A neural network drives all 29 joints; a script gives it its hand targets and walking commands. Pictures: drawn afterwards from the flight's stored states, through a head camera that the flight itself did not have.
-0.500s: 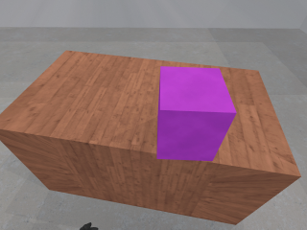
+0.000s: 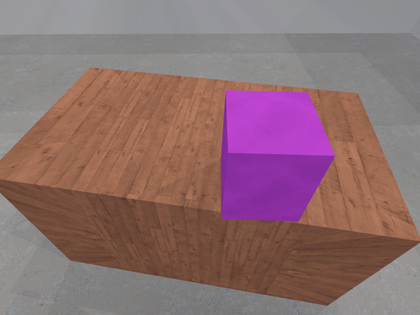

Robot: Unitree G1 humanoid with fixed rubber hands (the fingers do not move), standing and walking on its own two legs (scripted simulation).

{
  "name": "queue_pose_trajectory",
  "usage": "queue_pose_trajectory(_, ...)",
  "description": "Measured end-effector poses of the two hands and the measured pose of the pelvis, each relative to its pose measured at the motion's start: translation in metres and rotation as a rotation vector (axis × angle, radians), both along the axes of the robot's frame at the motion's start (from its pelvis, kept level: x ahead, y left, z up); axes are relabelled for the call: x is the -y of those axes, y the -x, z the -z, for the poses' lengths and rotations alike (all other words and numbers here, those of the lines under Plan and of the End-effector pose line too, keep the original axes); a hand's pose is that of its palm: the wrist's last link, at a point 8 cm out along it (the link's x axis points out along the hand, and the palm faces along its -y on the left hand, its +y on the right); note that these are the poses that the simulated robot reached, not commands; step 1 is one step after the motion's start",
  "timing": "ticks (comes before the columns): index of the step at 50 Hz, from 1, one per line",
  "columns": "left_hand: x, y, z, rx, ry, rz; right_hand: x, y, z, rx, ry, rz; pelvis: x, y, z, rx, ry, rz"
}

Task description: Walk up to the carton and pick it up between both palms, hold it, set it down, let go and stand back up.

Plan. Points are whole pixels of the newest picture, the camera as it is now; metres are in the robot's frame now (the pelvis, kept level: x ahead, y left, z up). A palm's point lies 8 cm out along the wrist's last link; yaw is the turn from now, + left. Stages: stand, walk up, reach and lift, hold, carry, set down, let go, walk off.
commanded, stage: stand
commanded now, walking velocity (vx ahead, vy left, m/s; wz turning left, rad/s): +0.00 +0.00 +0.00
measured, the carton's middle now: (263, 157) +0.48 -0.10 +0.01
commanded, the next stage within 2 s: none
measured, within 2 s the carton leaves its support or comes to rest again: neither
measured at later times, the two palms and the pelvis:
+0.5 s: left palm out of the picture -0.06 +0.19 -0.15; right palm out of the picture -0.06 -0.21 -0.14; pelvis -0.02 +0.00 +0.00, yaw +0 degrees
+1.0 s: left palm out of the picture -0.05 +0.19 -0.15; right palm out of the picture -0.07 -0.20 -0.14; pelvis -0.02 +0.00 +0.00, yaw -1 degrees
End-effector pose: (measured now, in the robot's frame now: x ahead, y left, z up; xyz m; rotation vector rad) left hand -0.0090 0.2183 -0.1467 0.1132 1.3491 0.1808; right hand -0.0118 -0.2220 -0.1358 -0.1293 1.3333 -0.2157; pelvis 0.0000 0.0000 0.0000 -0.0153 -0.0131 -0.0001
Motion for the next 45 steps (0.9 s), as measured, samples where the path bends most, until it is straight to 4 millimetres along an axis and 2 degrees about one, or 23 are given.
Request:
queue_pose_trajectory(15, 0.023, 0.031, 0.001, -0.075, 0.044, 0.007, -0.011, 0.033, 0.005, -0.059, -0.043, 0.014, 0.002, 0.015, -0.003, 0.022, -0.006, 0.004)
queue_pose_trajectory(24, 0.027, 0.047, 0.001, -0.122, 0.056, 0.006, -0.013, 0.049, 0.004, -0.097, -0.047, 0.022, 0.003, 0.02, -0.004, 0.022, -0.008, 0.007)
queue_pose_trajectory(45, 0.029, 0.046, 0.002, -0.145, 0.062, 0.018, -0.024, 0.053, 0.006, -0.113, -0.07, 0.027, 0.001, 0.019, -0.005, 0.019, -0.009, 0.012)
